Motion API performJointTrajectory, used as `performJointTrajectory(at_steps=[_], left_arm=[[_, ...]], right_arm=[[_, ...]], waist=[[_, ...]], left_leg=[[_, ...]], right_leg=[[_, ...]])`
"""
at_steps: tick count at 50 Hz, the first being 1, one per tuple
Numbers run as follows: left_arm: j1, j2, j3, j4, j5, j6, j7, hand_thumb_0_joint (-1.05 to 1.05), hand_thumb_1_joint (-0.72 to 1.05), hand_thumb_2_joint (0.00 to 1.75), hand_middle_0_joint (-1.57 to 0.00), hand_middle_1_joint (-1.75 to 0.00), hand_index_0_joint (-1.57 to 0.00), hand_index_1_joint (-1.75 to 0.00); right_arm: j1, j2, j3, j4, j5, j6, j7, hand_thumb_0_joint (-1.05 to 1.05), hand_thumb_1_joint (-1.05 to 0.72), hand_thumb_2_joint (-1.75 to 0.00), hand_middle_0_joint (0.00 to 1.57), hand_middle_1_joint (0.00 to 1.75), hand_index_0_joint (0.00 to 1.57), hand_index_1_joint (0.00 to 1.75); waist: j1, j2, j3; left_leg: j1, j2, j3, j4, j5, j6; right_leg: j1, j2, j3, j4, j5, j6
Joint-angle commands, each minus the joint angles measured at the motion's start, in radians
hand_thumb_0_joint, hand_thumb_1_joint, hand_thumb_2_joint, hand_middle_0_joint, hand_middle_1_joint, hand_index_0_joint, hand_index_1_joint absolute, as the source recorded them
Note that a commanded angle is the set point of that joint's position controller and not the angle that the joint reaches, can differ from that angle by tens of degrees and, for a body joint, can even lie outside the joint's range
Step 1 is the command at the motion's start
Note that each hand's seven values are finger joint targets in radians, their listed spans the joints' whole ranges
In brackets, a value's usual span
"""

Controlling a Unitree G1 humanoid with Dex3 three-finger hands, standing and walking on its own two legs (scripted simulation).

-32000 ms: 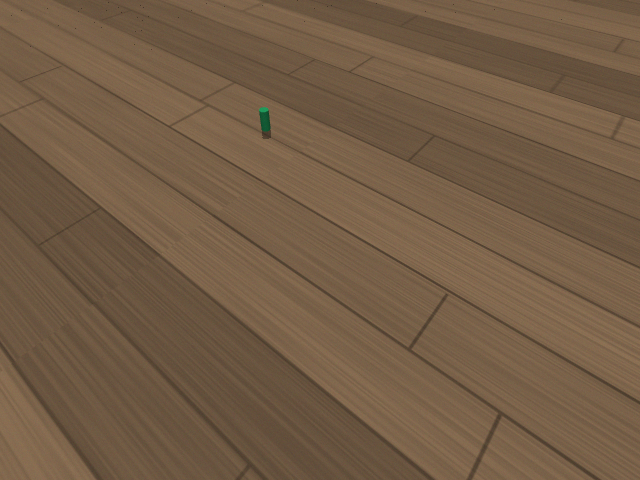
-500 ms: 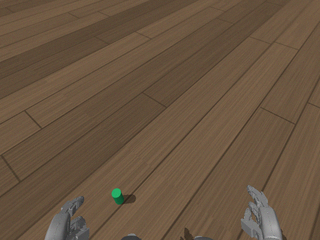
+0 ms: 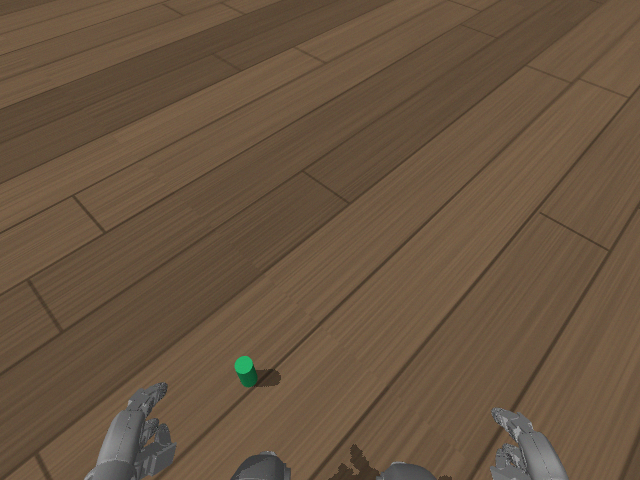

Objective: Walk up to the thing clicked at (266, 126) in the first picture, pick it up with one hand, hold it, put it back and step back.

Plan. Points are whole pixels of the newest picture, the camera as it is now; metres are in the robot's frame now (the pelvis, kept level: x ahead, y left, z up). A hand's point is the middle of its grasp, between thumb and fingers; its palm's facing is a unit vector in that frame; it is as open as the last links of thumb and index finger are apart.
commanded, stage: stand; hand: left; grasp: from above
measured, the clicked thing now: (246, 372) +0.46 +0.23 -0.67
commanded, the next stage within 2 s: none
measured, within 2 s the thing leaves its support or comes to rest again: neither
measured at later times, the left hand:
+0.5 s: hand out of the picture +0.04 +0.25 -0.12, palm faces +0.04 -0.95 -0.32, open 7.4 cm
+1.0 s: hand out of the picture +0.05 +0.24 -0.11, palm faces +0.03 -0.94 -0.34, open 7.4 cm
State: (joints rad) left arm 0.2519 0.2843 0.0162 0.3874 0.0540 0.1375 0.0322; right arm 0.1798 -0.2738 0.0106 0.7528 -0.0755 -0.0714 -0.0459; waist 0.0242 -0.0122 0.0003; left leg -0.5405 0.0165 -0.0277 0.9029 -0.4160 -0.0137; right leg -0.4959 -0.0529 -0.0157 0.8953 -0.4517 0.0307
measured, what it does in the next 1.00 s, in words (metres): rises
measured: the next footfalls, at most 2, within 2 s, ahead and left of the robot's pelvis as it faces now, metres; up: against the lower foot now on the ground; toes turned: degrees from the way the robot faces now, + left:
none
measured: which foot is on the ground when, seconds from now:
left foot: down 0.00-1.00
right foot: down 0.00-1.00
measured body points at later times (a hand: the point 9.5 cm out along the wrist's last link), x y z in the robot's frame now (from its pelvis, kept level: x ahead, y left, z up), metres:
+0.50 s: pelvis +0.01 +0.01 +0.04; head +0.01 +0.02 +0.49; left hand +0.04 +0.29 -0.10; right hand +0.08 -0.26 -0.09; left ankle +0.03 +0.13 -0.69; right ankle +0.01 -0.14 -0.69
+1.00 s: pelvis +0.01 +0.00 +0.05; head +0.01 +0.00 +0.50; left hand +0.05 +0.29 -0.09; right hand +0.07 -0.29 -0.09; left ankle +0.03 +0.13 -0.69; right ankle +0.01 -0.14 -0.69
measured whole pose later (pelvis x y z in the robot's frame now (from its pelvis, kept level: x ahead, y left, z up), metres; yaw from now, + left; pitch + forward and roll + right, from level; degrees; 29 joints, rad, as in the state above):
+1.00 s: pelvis +0.01 +0.00 +0.05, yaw +1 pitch -4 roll +0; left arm 0.15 0.31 0.04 1.14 0.03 0.00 0.02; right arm 0.14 -0.31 -0.02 1.11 -0.02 0.01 -0.01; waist 0.01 0.01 0.07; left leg -0.14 0.02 -0.03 0.39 -0.18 -0.02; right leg -0.09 -0.05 -0.04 0.36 -0.20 0.04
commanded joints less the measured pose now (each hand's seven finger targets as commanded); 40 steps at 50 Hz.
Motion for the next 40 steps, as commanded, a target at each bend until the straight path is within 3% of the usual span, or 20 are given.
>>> performJointTrajectory(at_steps=[1, 4, 7, 9, 13, 15, 17, 28, 30, 33, 40], left_arm=[[-0.013, 0.159, 0.082, 0.067, -0.001, -0.1, 0.009, 0.0, 0.9, 0.9, -0.2, -0.3, -0.2, -0.3], [-0.047, 0.161, 0.08, 0.175, 0.0, -0.122, 0.011, 0.0, 0.9, 0.9, -0.2, -0.3, -0.2, -0.3], [-0.065, 0.157, 0.081, 0.257, -0.003, -0.136, 0.011, 0.0, 0.9, 0.9, -0.2, -0.3, -0.2, -0.3], [-0.044, 0.15, 0.078, 0.319, -0.006, -0.14, 0.011, 0.0, 0.9, 0.9, -0.2, -0.3, -0.2, -0.3], [-0.046, 0.173, 0.079, 0.415, -0.011, -0.151, 0.01, 0.0, 0.9, 0.9, -0.2, -0.3, -0.2, -0.3], [-0.034, 0.176, 0.076, 0.455, -0.016, -0.154, 0.011, 0.0, 0.9, 0.9, -0.2, -0.3, -0.2, -0.3], [-0.038, 0.175, 0.072, 0.493, -0.019, -0.153, 0.013, 0.0, 0.9, 0.9, -0.2, -0.3, -0.2, -0.3], [-0.053, 0.188, 0.058, 0.63, -0.02, -0.151, 0.011, 0.0, 0.9, 0.9, -0.2, -0.3, -0.2, -0.3], [-0.07, 0.195, 0.058, 0.64, -0.02, -0.156, 0.011, 0.0, 0.9, 0.9, -0.2, -0.3, -0.2, -0.3], [-0.077, 0.19, 0.053, 0.659, -0.022, -0.152, 0.008, 0.0, 0.9, 0.9, -0.2, -0.3, -0.2, -0.3], [-0.107, 0.21, 0.054, 0.682, -0.026, -0.153, 0.006, 0.0, 0.9, 0.9, -0.2, -0.3, -0.2, -0.3]], right_arm=[[-0.026, -0.172, -0.095, -0.046, 0.03, -0.013, 0.031, 0.0, -0.9, -0.9, 0.2, 0.3, 0.2, 0.3], [-0.048, -0.172, -0.1, -0.001, 0.024, 0.008, 0.035, 0.0, -0.9, -0.9, 0.2, 0.3, 0.2, 0.3], [-0.033, -0.182, -0.103, 0.037, 0.021, 0.017, 0.032, 0.0, -0.9, -0.9, 0.2, 0.3, 0.2, 0.3], [-0.047, -0.186, -0.103, 0.06, 0.023, 0.023, 0.03, 0.0, -0.9, -0.9, 0.2, 0.3, 0.2, 0.3], [-0.039, -0.188, -0.102, 0.111, 0.032, 0.038, 0.022, 0.0, -0.9, -0.9, 0.2, 0.3, 0.2, 0.3], [-0.022, -0.19, -0.1, 0.138, 0.035, 0.039, 0.018, 0.0, -0.9, -0.9, 0.2, 0.3, 0.2, 0.3], [-0.025, -0.193, -0.096, 0.16, 0.038, 0.043, 0.016, 0.0, -0.9, -0.9, 0.2, 0.3, 0.2, 0.3], [-0.046, -0.204, -0.085, 0.247, 0.05, 0.05, 0.014, 0.0, -0.9, -0.9, 0.2, 0.3, 0.2, 0.3], [-0.045, -0.2, -0.083, 0.256, 0.053, 0.05, 0.015, 0.0, -0.9, -0.9, 0.2, 0.3, 0.2, 0.3], [-0.049, -0.207, -0.081, 0.273, 0.051, 0.052, 0.016, 0.0, -0.9, -0.9, 0.2, 0.3, 0.2, 0.3], [-0.064, -0.211, -0.076, 0.293, 0.052, 0.053, 0.019, 0.0, -0.9, -0.9, 0.2, 0.3, 0.2, 0.3]], waist=[[0.011, -0.009, -0.133], [0.004, -0.003, -0.092], [-0.005, 0.047, -0.059], [0.005, 0.076, -0.039], [-0.005, 0.027, -0.003], [-0.01, 0.035, -0.023], [-0.011, 0.049, 0.004], [-0.009, 0.042, 0.038], [-0.014, 0.018, 0.028], [-0.012, 0.043, 0.044], [-0.015, 0.029, 0.039]], left_leg=[[0.172, 0.012, -0.042, -0.19, 0.237, 0.072], [0.192, 0.02, -0.055, -0.242, 0.16, 0.076], [0.203, 0.043, -0.088, -0.312, 0.156, 0.082], [0.205, 0.062, -0.122, -0.362, 0.139, 0.086], [0.233, 0.048, -0.1, -0.39, 0.139, 0.07], [0.285, 0.056, -0.096, -0.399, 0.222, 0.068], [0.287, 0.061, -0.104, -0.447, 0.188, 0.064], [0.34, 0.077, -0.112, -0.561, 0.186, 0.045], [0.362, 0.072, -0.098, -0.553, 0.256, 0.041], [0.347, 0.077, -0.104, -0.579, 0.198, 0.038], [0.365, 0.079, -0.094, -0.588, 0.232, 0.035]], right_leg=[[0.12, -0.033, 0.073, -0.209, 0.181, -0.069], [0.12, -0.036, 0.075, -0.263, 0.127, -0.06], [0.152, -0.023, 0.052, -0.279, 0.158, -0.049], [0.182, -0.015, 0.034, -0.294, 0.164, -0.045], [0.223, -0.035, 0.058, -0.381, 0.187, -0.055], [0.245, -0.041, 0.058, -0.4, 0.249, -0.053], [0.266, -0.039, 0.055, -0.43, 0.236, -0.049], [0.353, -0.05, 0.04, -0.535, 0.253, -0.032], [0.363, -0.059, 0.045, -0.554, 0.275, -0.031], [0.374, -0.059, 0.044, -0.564, 0.25, -0.03], [0.388, -0.07, 0.051, -0.593, 0.271, -0.032]])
